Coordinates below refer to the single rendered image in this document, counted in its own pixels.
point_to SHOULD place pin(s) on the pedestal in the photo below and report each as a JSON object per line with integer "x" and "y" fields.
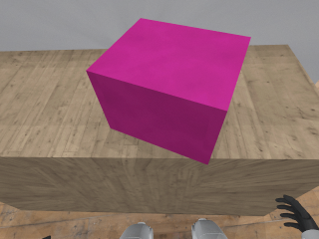
{"x": 58, "y": 152}

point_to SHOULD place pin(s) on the robot right hand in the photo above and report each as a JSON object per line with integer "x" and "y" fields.
{"x": 304, "y": 219}

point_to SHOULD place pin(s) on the robot right thigh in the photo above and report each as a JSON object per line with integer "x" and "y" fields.
{"x": 206, "y": 229}

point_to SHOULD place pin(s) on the robot left thigh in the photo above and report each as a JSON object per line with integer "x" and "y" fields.
{"x": 138, "y": 231}

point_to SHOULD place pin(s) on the right robot forearm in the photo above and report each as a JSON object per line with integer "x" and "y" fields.
{"x": 310, "y": 234}

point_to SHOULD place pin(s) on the carton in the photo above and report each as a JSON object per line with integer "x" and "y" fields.
{"x": 170, "y": 85}

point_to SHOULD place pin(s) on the robot thigh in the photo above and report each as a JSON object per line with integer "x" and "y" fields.
{"x": 206, "y": 229}
{"x": 138, "y": 231}

